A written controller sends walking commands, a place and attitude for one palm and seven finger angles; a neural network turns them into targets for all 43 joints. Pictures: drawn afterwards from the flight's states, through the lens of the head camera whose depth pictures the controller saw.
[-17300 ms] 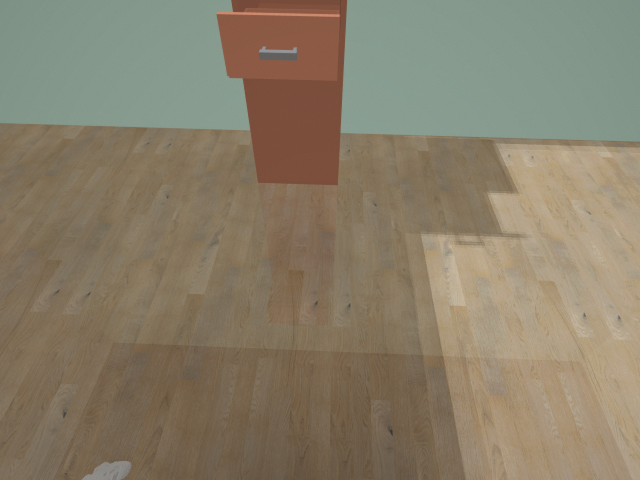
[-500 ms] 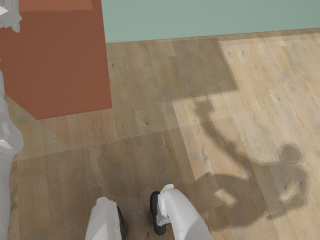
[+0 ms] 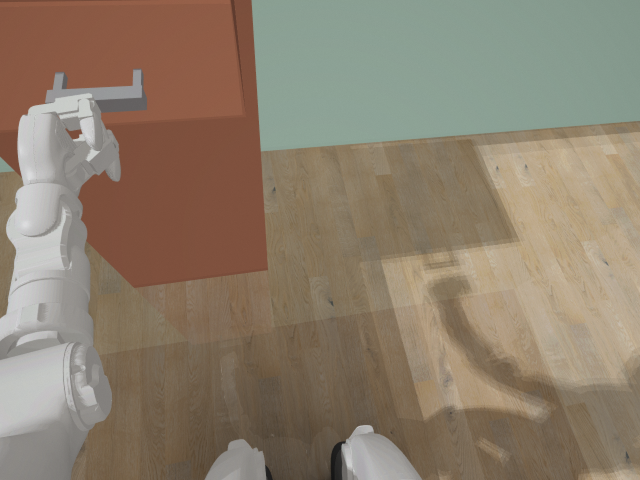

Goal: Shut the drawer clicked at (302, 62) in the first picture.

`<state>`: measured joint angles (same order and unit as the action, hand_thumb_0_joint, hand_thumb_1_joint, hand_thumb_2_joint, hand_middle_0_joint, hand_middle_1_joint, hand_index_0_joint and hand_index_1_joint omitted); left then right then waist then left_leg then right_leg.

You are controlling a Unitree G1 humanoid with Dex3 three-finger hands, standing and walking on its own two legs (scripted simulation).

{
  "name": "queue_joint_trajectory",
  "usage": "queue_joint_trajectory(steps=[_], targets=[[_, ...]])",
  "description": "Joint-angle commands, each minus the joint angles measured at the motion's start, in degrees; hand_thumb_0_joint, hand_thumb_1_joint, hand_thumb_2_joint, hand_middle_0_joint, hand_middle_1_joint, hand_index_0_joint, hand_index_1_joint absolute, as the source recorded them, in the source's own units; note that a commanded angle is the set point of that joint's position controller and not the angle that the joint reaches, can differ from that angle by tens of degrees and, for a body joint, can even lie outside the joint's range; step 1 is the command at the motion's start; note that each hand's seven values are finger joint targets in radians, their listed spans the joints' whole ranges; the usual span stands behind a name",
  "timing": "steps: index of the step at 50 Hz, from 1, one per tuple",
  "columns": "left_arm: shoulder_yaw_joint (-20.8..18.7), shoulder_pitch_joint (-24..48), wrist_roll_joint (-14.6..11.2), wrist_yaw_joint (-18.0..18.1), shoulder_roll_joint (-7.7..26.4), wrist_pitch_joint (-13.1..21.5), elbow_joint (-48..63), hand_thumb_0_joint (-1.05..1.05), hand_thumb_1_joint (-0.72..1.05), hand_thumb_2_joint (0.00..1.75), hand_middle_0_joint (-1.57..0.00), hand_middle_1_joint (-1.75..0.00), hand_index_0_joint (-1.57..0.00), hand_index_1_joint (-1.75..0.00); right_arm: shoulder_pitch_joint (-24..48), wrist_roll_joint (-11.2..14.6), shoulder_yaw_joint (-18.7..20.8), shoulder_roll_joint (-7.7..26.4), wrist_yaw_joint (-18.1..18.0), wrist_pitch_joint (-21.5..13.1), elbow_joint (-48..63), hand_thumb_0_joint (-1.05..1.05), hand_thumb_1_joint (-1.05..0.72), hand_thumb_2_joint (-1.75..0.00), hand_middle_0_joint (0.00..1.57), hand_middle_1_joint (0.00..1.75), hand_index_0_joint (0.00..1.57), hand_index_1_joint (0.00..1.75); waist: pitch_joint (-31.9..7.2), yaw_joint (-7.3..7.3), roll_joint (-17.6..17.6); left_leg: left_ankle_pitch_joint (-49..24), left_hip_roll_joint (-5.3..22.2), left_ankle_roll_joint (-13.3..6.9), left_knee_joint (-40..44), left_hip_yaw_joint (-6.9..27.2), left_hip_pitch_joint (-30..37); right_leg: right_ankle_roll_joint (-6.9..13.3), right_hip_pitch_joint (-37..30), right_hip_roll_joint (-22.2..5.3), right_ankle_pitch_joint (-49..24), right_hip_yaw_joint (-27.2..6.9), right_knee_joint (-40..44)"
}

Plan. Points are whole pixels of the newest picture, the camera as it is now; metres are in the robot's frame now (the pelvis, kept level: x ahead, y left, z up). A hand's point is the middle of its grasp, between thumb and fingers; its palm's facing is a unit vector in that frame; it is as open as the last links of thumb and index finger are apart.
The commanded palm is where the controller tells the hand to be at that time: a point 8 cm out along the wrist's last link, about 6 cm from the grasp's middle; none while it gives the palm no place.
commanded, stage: draw the hand back to the body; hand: left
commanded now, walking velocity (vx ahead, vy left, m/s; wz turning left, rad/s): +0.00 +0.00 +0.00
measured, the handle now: (99, 89) +0.60 +0.25 +0.06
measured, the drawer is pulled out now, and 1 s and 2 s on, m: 0.00 0.00 0.00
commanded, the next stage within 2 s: step back with the hand held close in 1.22 s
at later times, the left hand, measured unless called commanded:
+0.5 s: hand (37, 260) +0.33 +0.22 +0.14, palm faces +0.24 -0.94 -0.23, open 3.3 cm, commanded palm +0.28 +0.26 +0.16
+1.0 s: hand out of the picture +0.18 +0.21 +0.21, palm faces +0.43 -0.82 -0.37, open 3.3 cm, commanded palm +0.12 +0.25 +0.23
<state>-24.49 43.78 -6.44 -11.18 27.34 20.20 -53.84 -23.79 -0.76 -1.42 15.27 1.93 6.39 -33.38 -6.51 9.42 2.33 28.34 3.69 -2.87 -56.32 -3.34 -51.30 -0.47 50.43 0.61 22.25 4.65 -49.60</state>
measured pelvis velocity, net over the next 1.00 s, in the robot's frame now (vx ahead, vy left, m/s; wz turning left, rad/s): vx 0.00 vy -0.03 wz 0.06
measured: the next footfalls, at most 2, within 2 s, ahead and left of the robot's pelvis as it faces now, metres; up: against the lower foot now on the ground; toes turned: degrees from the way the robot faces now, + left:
none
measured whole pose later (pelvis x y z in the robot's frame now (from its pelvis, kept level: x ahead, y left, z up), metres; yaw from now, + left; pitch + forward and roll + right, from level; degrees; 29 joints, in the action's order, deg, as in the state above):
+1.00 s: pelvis +0.00 -0.03 +0.06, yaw +3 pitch -4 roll -1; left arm -14.6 -26.3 -4.2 5.4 17.8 4.5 21.3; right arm -12.0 0.7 -1.8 13.9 -3.4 -4.1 -34.7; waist 0.8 -3.1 5.2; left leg 15.4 1.2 -0.5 -23.7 -2.8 -3.9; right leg 1.4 4.7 0.3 13.0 4.9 -22.1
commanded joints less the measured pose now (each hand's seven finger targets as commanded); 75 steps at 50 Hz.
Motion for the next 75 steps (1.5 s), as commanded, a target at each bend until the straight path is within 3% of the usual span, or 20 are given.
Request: queue_joint_trajectory(steps=[1,10,12,17,18,19,22,25,26,33,36,41,52,55,63,67,68,69,71,75], targets=[[-1.62,9.64,-3.7,0.7,12.52,0.34,21.56,0.0,0.9,0.9,-1.4,-1.6,-1.4,-1.6,-7.13,1.52,4.29,9.47,-0.9,-1.2,4.65,0.0,-0.9,-0.9,0.2,0.3,0.2,0.3,-30.28,-3.51,6.14,-47.05,-0.3,1.9,8.14,5.8,29.24,1.34,-20.04,2.4,-30.21,-1.25,4.79],[3.72,-5.42,-6.33,1.01,5.18,-1.7,36.81,0.0,0.9,0.9,-1.4,-1.6,-1.4,-1.6,-0.02,2.88,3.96,7.91,-2.44,-5.76,5.49,0.0,-0.9,-0.9,0.2,0.3,0.2,0.3,-21.61,-4.98,6.82,-45.65,-0.66,2.32,13.62,4.65,33.71,1.39,-26.31,1.33,-30.17,-1.32,8.88],[6.19,-7.93,-7.38,0.15,1.71,-3.41,38.42,0.0,0.9,0.9,-1.4,-1.6,-1.4,-1.6,1.86,3.2,3.74,7.56,-2.79,-6.62,5.95,0.0,-0.9,-0.9,0.2,0.3,0.2,0.3,-19.78,-4.77,3.59,-43.9,-0.79,2.26,14.93,4.72,34.33,1.09,-27.26,1.19,-29.98,-0.93,10.04],[5.65,-14.81,-8.91,-0.91,1.74,-6.74,45.83,0.0,0.9,0.9,-1.4,-1.6,-1.4,-1.6,6.81,3.8,3.07,7.27,-3.81,-8.56,7.91,0.0,-0.9,-0.9,0.2,0.3,0.2,0.3,-17.37,-6.66,2.4,-38.78,-1.67,2.02,17.8,4.35,34.49,1.45,-31.93,0.47,-29.53,-0.89,11.8],[8.27,-16.02,-1.04,5.26,6.72,-7.92,51.25,0.0,0.9,0.9,-1.4,-1.6,-1.4,-1.6,10.3,3.62,3.53,6.94,-4.25,-8.08,8.6,0.0,-0.9,-0.9,0.2,0.3,0.2,0.3,-17.82,-9.15,3.64,-38.56,-2.2,1.64,20.24,4.04,38.07,2.36,-34.08,-1.21,-26.88,-2.9,15.02],[9.83,-19.81,-0.52,8.56,2.4,-9.49,52.33,0.0,0.9,0.9,-1.4,-1.6,-1.4,-1.6,10.89,3.37,3.33,6.23,-4.65,-8.21,9.22,0.0,-0.9,-0.9,0.2,0.3,0.2,0.3,-14.76,-8.09,1.93,-36.06,-1.86,1.81,21.98,3.91,38.76,2.26,-33.85,-1.12,-25.4,-2.21,16.46],[11.73,-25.19,0.93,13.6,0.17,-12.54,55.25,0.0,0.9,0.9,-1.4,-1.6,-1.4,-1.6,13.74,3.47,2.51,6.1,-5.45,-8.13,8.84,0.0,-0.9,-0.9,0.2,0.3,0.2,0.3,-9.01,-8.54,-0.13,-30.89,-1.79,1.68,26.25,3.62,39.4,2.2,-36.97,-1.1,-23.3,-2.18,19.64],[10.02,-25.31,1.59,15.92,2.0,-13.7,57.45,0.0,0.9,0.9,-1.4,-1.6,-1.4,-1.6,16.29,3.4,1.93,6.14,-6.44,-8.05,8.35,0.0,-0.9,-0.9,0.2,0.3,0.2,0.3,-5.06,-9.07,-2.83,-24.53,-2.26,1.14,29.83,3.18,39.51,2.23,-39.67,-1.06,-20.13,-2.61,22.91],[9.56,-25.87,1.79,16.38,2.02,-13.78,58.77,0.0,0.9,0.9,-1.4,-1.6,-1.4,-1.6,16.98,3.33,1.63,5.73,-6.6,-8.2,8.28,0.0,-0.9,-0.9,0.2,0.3,0.2,0.3,-4.55,-9.28,-1.22,-23.87,-2.45,1.24,31.02,3.03,40.49,2.3,-40.84,-1.1,-19.34,-2.68,23.69],[10.23,-38.22,2.1,17.1,-0.47,-13.68,70.63,0.0,0.9,0.9,-1.4,-1.6,-1.4,-1.6,19.11,2.32,1.06,4.6,-6.35,-10.52,8.53,0.0,-0.9,-0.9,0.2,0.3,0.2,0.3,-2.8,-10.71,2.81,-29.0,-2.61,1.46,34.84,2.85,46.83,2.31,-45.94,-0.93,-22.49,-2.59,27.6],[8.42,-45.02,1.91,17.0,0.07,-13.93,72.6,0.0,0.9,0.9,-1.4,-1.6,-1.4,-1.6,19.7,1.88,1.14,4.66,-6.03,-10.94,8.39,0.0,-0.9,-0.9,0.2,0.3,0.2,0.3,0.46,-11.26,-1.43,-27.98,-2.66,1.3,35.84,2.81,45.97,2.1,-46.82,-0.68,-22.22,-2.52,29.18],[5.82,-52.7,1.95,17.02,0.87,-13.18,80.59,0.0,0.9,0.9,-1.4,-1.6,-1.4,-1.6,20.46,1.52,1.53,4.18,-5.81,-11.63,8.5,0.0,-0.9,-0.9,0.2,0.3,0.2,0.3,0.6,-11.86,0.78,-26.95,-2.9,1.17,36.22,2.36,46.51,1.92,-48.23,-0.96,-21.38,-3.11,30.24],[1.1,-72.22,1.99,17.82,1.89,-10.66,93.19,0.0,0.9,0.9,-1.4,-1.6,-1.4,-1.6,20.4,1.4,2.41,3.12,-5.98,-15.88,8.53,0.0,-0.9,-0.9,0.2,0.3,0.2,0.3,4.32,-13.04,-0.14,-22.68,-2.8,0.95,35.07,2.08,45.67,1.5,-45.35,-1.14,-16.44,-3.64,31.99],[3.46,-69.92,2.47,17.75,-0.53,-10.87,89.1,0.0,0.9,0.9,-1.4,-1.6,-1.4,-1.6,19.79,1.52,2.61,3.51,-6.32,-16.31,7.4,0.0,-0.9,-0.9,0.2,0.3,0.2,0.3,9.7,-11.74,-1.9,-19.28,-2.7,0.84,35.14,2.06,44.75,1.26,-41.33,-1.07,-11.76,-3.74,33.75],[2.48,-68.76,2.79,18.47,0.71,-9.34,91.0,0.0,0.9,0.9,-1.4,-1.6,-1.4,-1.6,19.86,1.27,2.61,3.27,-6.69,-17.89,7.24,0.0,-0.9,-0.9,0.2,0.3,0.2,0.3,4.93,-12.71,0.8,-19.99,-3.02,0.63,34.98,2.43,46.12,1.6,-44.08,-1.77,-12.22,-4.02,32.25],[1.87,-69.79,2.64,18.51,0.62,-9.5,90.59,0.0,0.9,0.9,-1.4,-1.6,-1.4,-1.6,19.82,1.18,2.38,2.91,-6.49,-18.29,7.01,0.0,-0.9,-0.9,0.2,0.3,0.2,0.3,6.09,-12.88,0.35,-21.26,-2.94,0.99,35.32,2.64,45.08,1.68,-44.9,-1.55,-14.29,-3.65,31.68],[-6.45,-62.38,2.7,18.82,8.25,-6.87,96.05,0.0,0.9,0.9,-1.4,-1.6,-1.4,-1.6,18.42,1.32,2.68,4.39,-6.02,-16.6,8.99,0.0,-0.9,-0.9,0.2,0.3,0.2,0.3,11.27,-10.66,-2.2,-16.96,-1.82,0.01,33.68,3.32,39.63,1.59,-39.08,-4.84,-15.38,-10.59,35.3],[-3.64,-67.8,3.16,18.42,4.02,-6.64,89.84,0.0,0.9,0.9,-1.4,-1.6,-1.4,-1.6,17.7,1.12,2.83,3.21,-5.97,-15.52,7.41,0.0,-0.9,-0.9,0.2,0.3,0.2,0.3,10.44,-10.17,-5.21,-16.62,-1.99,0.15,32.18,3.65,40.37,1.92,-38.61,-6.32,-14.64,-10.28,35.93],[-1.4,-73.07,3.44,17.95,1.0,-6.25,88.17,0.0,0.9,0.9,-1.4,-1.6,-1.4,-1.6,17.87,0.84,3.16,3.48,-5.75,-14.07,7.91,0.0,-0.9,-0.9,0.2,0.3,0.2,0.3,8.04,-9.97,-3.46,-19.16,-1.76,0.38,32.24,3.43,40.95,1.95,-38.91,-6.57,-17.21,-9.11,34.64],[-0.61,-77.44,3.51,18.06,0.56,-6.08,90.54,0.0,0.9,0.9,-1.4,-1.6,-1.4,-1.6,18.58,0.72,3.92,4.35,-5.68,-11.96,9.2,0.0,-0.9,-0.9,0.2,0.3,0.2,0.3,2.03,-9.98,0.29,-26.76,-0.48,0.34,34.26,3.91,40.04,1.06,-43.63,-5.31,-25.23,-5.96,29.36]])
